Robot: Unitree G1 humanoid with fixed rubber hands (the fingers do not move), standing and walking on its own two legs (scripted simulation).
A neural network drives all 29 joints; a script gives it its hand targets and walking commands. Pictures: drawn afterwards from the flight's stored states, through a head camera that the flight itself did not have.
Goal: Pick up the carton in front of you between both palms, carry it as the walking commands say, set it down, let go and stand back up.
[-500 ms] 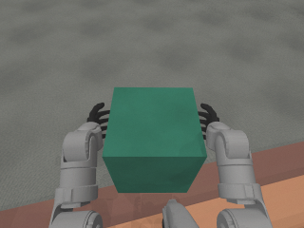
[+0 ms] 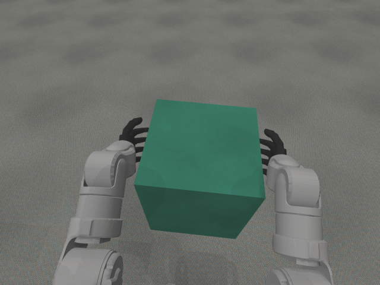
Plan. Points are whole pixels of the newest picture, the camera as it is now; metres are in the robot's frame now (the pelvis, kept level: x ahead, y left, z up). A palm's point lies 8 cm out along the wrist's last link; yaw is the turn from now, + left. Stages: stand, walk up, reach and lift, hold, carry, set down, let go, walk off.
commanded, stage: carry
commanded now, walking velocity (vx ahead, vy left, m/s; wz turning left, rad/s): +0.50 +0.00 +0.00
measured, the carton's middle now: (198, 174) +0.35 +0.03 +0.04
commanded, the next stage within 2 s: none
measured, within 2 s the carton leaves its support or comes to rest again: neither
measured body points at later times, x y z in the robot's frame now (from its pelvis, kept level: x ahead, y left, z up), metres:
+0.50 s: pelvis +0.39 -0.02 -0.16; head +0.43 -0.03 +0.29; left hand +0.75 +0.14 -0.07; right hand +0.77 -0.17 -0.07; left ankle +0.26 +0.10 -0.72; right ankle +0.45 -0.08 -0.87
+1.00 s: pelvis +0.73 +0.03 -0.12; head +0.78 +0.04 +0.33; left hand +1.10 +0.16 -0.04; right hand +1.07 -0.15 -0.05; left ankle +0.76 +0.09 -0.87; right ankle +0.69 -0.10 -0.80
